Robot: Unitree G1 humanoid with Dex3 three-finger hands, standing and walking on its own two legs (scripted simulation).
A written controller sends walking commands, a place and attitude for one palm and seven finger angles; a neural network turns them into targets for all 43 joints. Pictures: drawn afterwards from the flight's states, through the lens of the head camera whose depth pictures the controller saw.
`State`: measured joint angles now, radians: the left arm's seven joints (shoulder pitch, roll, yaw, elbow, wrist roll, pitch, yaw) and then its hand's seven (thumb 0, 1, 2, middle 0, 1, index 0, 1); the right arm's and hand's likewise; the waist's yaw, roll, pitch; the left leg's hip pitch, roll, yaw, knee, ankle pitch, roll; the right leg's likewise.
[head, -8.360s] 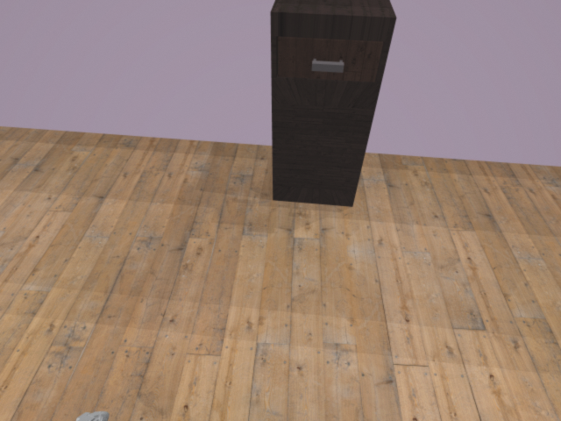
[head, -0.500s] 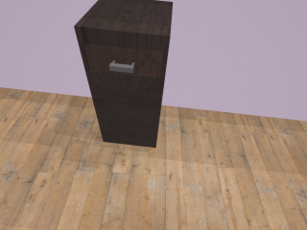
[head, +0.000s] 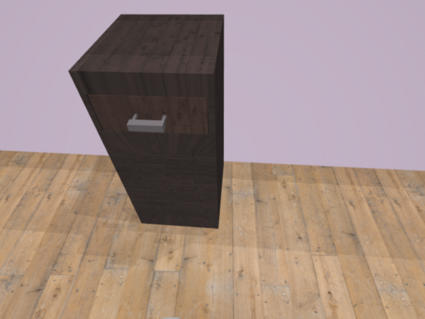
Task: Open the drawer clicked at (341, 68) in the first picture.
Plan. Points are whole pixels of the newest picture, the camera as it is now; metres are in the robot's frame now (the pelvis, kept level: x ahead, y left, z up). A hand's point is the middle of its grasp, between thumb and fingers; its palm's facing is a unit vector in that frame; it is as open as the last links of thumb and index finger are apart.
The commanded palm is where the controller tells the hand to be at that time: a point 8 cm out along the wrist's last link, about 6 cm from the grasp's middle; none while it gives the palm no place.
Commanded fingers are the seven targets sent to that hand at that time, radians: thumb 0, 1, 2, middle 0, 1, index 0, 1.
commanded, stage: take the last steps up to it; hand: left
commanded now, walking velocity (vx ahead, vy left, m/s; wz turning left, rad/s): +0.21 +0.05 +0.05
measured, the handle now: (148, 121) +0.67 +0.24 -0.03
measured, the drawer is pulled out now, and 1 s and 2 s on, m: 0.00 0.00 0.00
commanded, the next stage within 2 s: come to a stop and stand still in 0.16 s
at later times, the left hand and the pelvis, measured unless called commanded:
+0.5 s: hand out of the picture +0.11 +0.22 -0.18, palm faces +0.06 -0.98 -0.18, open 7.4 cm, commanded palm none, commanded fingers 0.00 0.90 0.90 -0.20 -0.30 -0.20 -0.30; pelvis +0.13 +0.04 +0.00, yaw -1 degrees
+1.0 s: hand (146, 313) +0.17 +0.16 -0.14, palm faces +0.07 -0.96 -0.28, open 7.4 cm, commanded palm none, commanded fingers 0.00 0.90 0.90 -0.20 -0.30 -0.20 -0.30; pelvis +0.11 -0.03 +0.01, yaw +0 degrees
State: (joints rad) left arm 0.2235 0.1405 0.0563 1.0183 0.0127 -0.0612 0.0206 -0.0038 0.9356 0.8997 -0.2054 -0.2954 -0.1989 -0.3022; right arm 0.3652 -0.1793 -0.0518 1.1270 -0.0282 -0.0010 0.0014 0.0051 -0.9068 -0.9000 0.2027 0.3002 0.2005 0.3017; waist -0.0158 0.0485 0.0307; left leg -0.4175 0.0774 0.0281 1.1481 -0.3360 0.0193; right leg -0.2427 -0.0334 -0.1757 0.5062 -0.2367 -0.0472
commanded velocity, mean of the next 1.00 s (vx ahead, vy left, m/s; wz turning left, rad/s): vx -0.04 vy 0.04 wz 0.01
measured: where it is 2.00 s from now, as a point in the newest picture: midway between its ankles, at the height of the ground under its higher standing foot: outside the picture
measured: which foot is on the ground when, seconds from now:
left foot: up 0.00-0.28, down 0.30-0.74, up 0.76-1.00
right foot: down 0.00-0.30, up 0.32-0.72, down 0.74-1.00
